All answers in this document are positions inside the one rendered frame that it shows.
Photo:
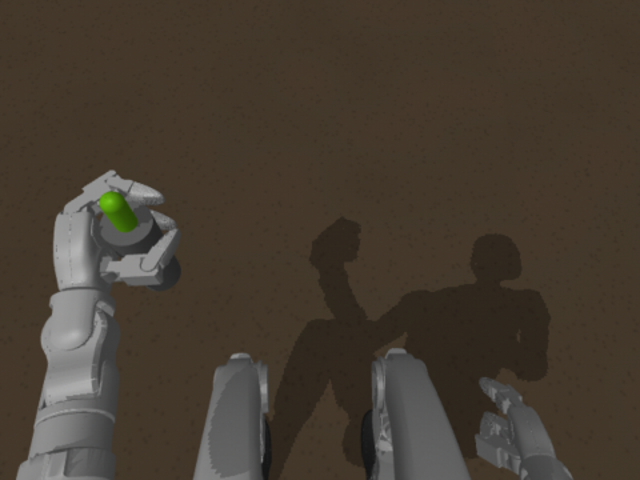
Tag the left robot arm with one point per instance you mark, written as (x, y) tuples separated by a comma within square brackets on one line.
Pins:
[(73, 429)]

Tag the left robot hand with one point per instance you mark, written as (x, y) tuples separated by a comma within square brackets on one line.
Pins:
[(82, 258)]

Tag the right robot hand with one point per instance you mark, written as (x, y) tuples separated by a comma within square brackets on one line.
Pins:
[(521, 436)]

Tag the bottle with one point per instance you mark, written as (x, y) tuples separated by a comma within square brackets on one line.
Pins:
[(130, 228)]

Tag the right robot arm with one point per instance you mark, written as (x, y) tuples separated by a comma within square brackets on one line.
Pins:
[(543, 467)]

